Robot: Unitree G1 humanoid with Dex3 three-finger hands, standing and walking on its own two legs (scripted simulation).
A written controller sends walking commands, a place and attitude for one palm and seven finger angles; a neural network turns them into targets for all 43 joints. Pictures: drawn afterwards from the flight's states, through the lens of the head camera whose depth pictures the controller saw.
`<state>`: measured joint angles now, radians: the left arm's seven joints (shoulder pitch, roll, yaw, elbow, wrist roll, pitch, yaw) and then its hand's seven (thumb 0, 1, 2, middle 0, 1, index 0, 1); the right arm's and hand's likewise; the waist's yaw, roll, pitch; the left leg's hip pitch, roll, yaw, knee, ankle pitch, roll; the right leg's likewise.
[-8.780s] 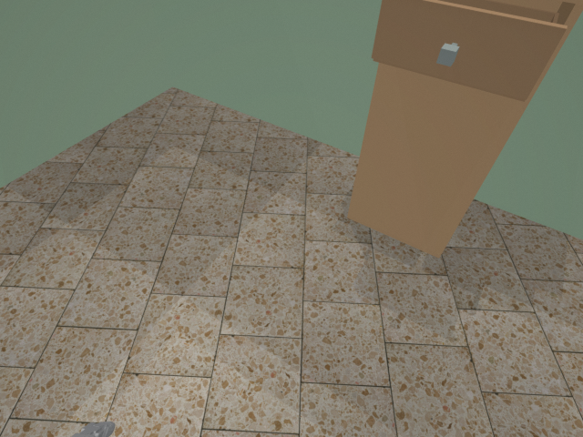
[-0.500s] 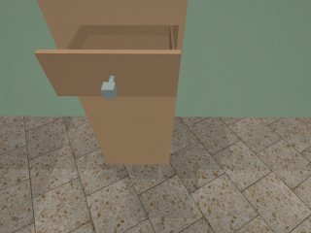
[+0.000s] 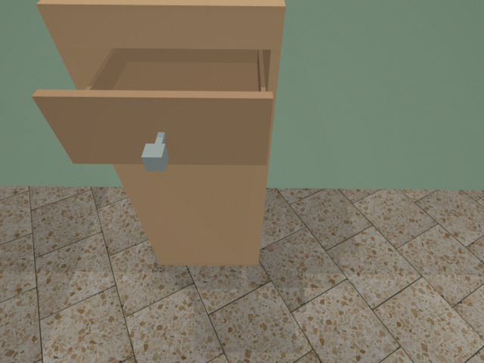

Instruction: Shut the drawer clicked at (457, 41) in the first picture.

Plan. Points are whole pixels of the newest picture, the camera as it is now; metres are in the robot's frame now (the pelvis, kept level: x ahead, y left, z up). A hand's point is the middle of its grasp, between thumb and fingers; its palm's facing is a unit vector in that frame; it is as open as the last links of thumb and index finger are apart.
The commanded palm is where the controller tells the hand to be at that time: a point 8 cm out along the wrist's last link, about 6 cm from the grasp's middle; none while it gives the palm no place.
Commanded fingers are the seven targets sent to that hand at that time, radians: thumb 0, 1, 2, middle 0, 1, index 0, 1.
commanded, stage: raise the hand and make a fist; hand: left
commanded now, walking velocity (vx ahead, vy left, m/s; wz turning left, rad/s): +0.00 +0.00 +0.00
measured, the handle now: (157, 149) +0.42 +0.18 +0.13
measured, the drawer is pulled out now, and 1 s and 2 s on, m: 0.16 0.16 0.16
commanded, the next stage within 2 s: bring the fist close to the handle in 1.96 s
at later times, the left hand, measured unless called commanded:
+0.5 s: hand (146, 362) +0.13 +0.15 +0.00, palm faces +0.11 -0.99 -0.01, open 5.9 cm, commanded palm +0.13 +0.21 +0.02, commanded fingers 0.00 0.90 0.90 -0.66 -0.80 -0.66 -0.80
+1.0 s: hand (127, 291) +0.19 +0.16 +0.11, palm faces +0.04 -1.00 -0.05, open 3.4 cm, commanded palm +0.16 +0.20 +0.12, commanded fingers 0.00 0.90 0.90 -1.16 -1.34 -1.16 -1.34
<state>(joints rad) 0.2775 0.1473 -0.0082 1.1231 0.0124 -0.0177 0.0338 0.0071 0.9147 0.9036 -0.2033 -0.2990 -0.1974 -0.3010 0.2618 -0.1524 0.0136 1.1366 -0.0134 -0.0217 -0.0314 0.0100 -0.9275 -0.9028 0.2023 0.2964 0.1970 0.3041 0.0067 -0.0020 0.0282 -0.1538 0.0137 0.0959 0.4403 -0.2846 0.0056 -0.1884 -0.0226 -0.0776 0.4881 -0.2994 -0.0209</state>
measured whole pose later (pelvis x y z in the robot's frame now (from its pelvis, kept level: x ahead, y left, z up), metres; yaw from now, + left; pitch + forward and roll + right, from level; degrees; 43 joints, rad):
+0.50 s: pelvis -0.04 -0.03 -0.05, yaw +2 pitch +7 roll +1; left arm 0.54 0.15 0.07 -0.05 -0.21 -0.37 -0.20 0.01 0.90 0.90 -0.48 -0.59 -0.47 -0.60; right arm 0.13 -0.27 -0.06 0.44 0.02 -0.20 -0.03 0.01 -0.91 -0.90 0.20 0.30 0.20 0.30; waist 0.05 -0.01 -0.09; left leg -0.57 0.04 0.04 0.89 -0.43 -0.02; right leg -0.58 -0.03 -0.12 0.93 -0.46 -0.06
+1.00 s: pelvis -0.03 +0.00 -0.02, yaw +2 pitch +1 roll +0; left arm 0.35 0.19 0.10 -0.28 -0.24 -0.10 -0.15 0.01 0.90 0.90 -0.97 -1.13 -0.97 -1.13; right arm 0.32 -0.27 0.03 0.60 0.04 -0.29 -0.05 0.01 -0.90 -0.90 0.21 0.30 0.20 0.30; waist 0.03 0.04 -0.03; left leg -0.34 0.03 0.06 0.66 -0.34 0.01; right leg -0.34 -0.02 -0.11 0.66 -0.34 -0.03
